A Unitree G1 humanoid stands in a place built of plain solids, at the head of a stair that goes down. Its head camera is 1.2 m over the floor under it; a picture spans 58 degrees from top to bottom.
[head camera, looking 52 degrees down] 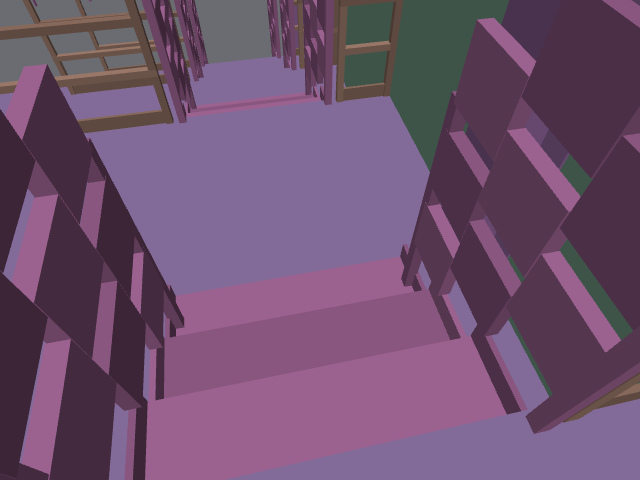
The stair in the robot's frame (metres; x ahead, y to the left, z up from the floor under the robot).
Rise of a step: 0.18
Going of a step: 0.30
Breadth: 1.12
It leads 12 degrees to the left of straight ahead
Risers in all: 4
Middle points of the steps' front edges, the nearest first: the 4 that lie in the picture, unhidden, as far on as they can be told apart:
0.25 -0.05 0.00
0.55 0.01 -0.17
0.84 0.07 -0.35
1.13 0.13 -0.52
